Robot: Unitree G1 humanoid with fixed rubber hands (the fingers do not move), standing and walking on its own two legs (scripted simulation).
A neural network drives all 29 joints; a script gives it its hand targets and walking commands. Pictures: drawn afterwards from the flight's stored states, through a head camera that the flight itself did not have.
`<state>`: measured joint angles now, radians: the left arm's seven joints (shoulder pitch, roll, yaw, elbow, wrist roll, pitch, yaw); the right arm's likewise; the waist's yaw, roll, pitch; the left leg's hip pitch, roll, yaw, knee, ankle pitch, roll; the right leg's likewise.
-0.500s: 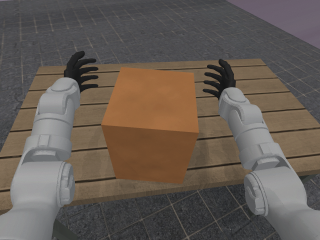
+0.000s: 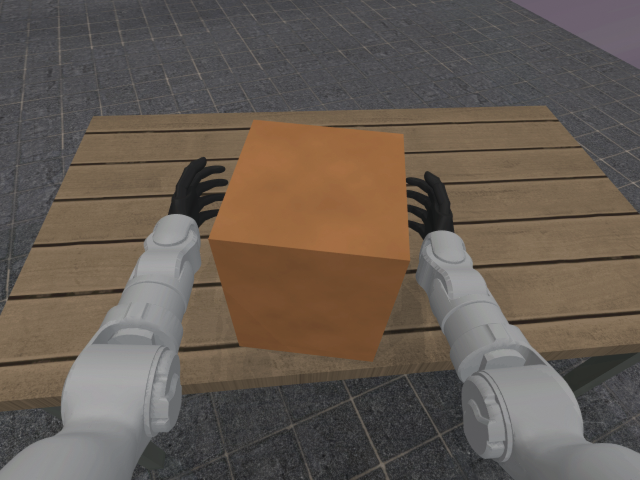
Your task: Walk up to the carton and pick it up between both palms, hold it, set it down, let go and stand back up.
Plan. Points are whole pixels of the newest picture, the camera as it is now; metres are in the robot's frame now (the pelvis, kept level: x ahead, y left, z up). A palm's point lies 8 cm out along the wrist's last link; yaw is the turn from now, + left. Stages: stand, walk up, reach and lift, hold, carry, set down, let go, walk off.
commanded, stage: reach and lift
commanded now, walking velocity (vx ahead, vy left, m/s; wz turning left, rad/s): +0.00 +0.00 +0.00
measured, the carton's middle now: (316, 246) +0.41 +0.00 +0.05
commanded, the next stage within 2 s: none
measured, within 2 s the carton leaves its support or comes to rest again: neither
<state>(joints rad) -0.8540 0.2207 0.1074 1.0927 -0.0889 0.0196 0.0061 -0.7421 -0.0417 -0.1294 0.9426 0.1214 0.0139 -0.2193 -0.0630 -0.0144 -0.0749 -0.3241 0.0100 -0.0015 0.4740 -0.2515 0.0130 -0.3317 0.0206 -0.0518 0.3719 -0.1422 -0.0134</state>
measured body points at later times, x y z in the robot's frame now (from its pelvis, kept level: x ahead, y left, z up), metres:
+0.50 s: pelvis -0.01 +0.00 +0.00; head +0.02 +0.02 +0.45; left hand +0.44 +0.14 +0.09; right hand +0.40 -0.16 +0.08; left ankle -0.01 +0.11 -0.74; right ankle +0.02 -0.11 -0.74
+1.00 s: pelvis +0.02 +0.01 +0.01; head +0.03 +0.03 +0.46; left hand +0.43 +0.14 +0.09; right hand +0.40 -0.15 +0.08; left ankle -0.01 +0.10 -0.74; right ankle +0.02 -0.11 -0.74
